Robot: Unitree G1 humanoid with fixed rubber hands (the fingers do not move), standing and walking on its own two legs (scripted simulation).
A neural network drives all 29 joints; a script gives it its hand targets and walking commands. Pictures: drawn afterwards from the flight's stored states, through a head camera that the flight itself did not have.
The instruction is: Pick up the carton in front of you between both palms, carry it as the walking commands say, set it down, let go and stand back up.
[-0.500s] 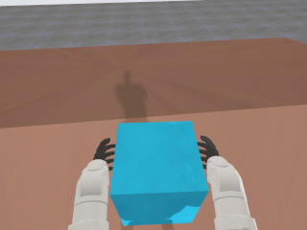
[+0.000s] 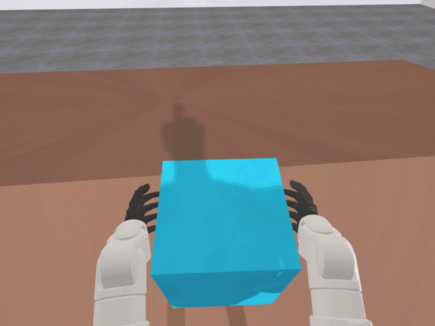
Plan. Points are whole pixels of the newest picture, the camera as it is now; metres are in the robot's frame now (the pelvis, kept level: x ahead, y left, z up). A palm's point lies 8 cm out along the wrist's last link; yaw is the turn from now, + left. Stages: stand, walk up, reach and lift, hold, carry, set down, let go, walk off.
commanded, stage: carry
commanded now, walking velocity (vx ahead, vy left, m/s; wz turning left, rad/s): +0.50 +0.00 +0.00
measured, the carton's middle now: (221, 237) +0.30 +0.00 +0.02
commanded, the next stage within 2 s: none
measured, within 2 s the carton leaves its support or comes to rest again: neither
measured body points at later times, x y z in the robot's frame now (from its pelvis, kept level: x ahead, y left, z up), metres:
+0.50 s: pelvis +0.25 +0.03 -0.01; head +0.24 +0.04 +0.44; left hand +0.50 +0.19 +0.08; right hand +0.49 -0.12 +0.08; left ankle +0.30 +0.10 -0.73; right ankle +0.08 -0.09 -0.67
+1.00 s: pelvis +0.57 -0.01 -0.01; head +0.57 -0.02 +0.44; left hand +0.81 +0.15 +0.06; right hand +0.82 -0.15 +0.05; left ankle +0.36 +0.10 -0.65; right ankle +0.66 -0.08 -0.73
